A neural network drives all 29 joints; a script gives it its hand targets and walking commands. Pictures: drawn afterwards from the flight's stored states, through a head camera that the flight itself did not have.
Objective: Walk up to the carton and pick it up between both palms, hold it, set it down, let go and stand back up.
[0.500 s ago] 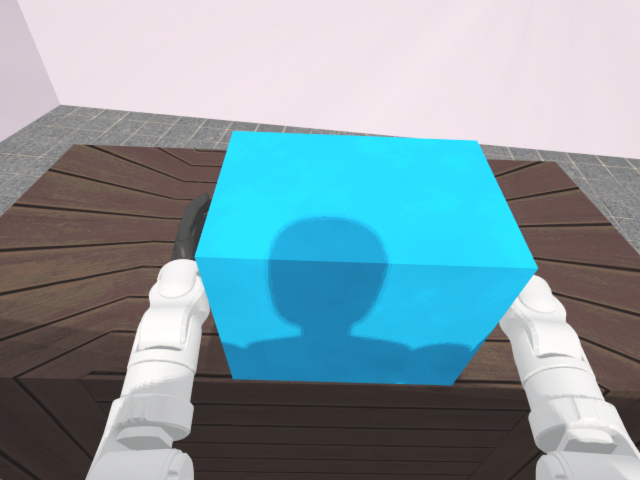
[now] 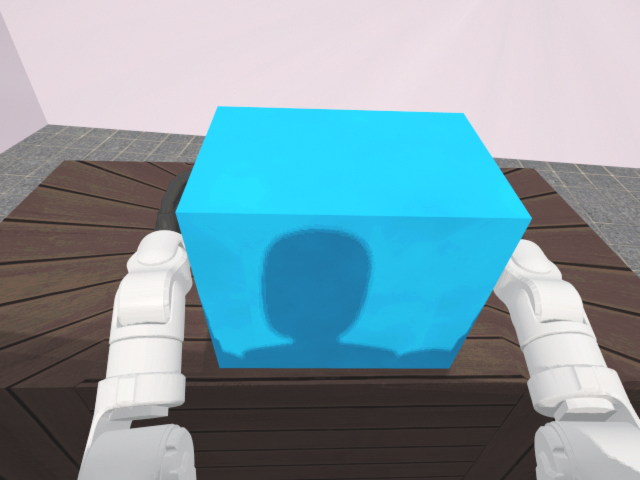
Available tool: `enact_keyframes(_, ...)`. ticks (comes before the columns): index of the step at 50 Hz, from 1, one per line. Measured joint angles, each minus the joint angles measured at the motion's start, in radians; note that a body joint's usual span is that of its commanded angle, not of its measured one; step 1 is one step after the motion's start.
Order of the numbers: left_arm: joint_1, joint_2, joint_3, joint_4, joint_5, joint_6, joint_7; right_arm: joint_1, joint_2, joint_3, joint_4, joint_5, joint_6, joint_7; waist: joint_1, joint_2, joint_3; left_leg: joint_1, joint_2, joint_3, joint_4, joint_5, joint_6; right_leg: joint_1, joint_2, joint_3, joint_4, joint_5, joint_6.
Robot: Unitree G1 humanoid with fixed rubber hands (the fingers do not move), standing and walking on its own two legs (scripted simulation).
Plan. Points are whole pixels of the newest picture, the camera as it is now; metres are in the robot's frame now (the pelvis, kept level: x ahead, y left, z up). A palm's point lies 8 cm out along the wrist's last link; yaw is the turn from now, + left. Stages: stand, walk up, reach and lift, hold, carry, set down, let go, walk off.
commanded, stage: reach and lift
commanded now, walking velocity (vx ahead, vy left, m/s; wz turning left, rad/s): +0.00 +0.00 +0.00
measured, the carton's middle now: (338, 243) +0.38 +0.00 +0.15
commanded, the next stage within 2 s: hold in 1.38 s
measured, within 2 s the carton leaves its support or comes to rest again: neither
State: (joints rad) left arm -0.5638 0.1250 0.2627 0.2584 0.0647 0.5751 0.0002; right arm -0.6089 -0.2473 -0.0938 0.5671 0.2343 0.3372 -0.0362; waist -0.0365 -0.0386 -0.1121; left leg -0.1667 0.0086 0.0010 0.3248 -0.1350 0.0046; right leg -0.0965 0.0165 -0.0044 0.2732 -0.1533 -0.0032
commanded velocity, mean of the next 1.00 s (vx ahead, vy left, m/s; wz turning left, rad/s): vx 0.00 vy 0.00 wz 0.00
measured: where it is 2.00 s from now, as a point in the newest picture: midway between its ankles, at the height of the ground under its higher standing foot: outside the picture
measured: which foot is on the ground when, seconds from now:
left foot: down 0.00-1.00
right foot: down 0.00-1.00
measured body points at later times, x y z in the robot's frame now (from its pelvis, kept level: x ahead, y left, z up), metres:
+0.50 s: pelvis -0.01 +0.00 +0.00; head -0.07 +0.02 +0.45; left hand +0.37 +0.20 +0.22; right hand +0.38 -0.21 +0.23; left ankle +0.03 +0.11 -0.75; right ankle +0.00 -0.12 -0.75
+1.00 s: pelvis +0.00 -0.01 +0.00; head -0.08 +0.00 +0.44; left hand +0.38 +0.20 +0.25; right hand +0.39 -0.21 +0.25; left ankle +0.03 +0.11 -0.75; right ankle +0.00 -0.12 -0.75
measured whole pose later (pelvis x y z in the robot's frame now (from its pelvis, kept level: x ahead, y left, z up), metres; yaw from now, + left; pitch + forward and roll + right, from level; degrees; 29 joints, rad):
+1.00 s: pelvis +0.00 -0.01 +0.00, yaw -1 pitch +0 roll -1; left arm -0.74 0.18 0.30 0.31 0.06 0.80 -0.01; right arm -0.85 -0.32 -0.05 0.63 0.33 0.60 -0.10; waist -0.04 0.00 -0.20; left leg -0.19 0.02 0.00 0.34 -0.14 -0.01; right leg -0.12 0.03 0.01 0.27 -0.15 -0.01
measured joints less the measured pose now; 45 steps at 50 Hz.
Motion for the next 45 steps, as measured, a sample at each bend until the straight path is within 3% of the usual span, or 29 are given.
enact_keyframes(26,-0.117,0.029,0.006,-0.001,0.006,0.172,0.014,-0.165,-0.062,0.026,0.061,0.062,0.155,-0.009,0.004,0.011,-0.051,-0.018,0.006,0.012,-0.01,0.015,-0.001,-0.027,0.007,0.018,-0.005,0.019,-0.002)
enact_keyframes(45,-0.158,0.05,0.032,0.033,-0.006,0.214,-0.002,-0.222,-0.073,0.045,0.054,0.098,0.241,-0.053,0.003,0.035,-0.083,-0.025,0.016,0.001,0.012,-0.006,-0.011,-0.025,0.019,0.014,-0.002,0.008,-0.011)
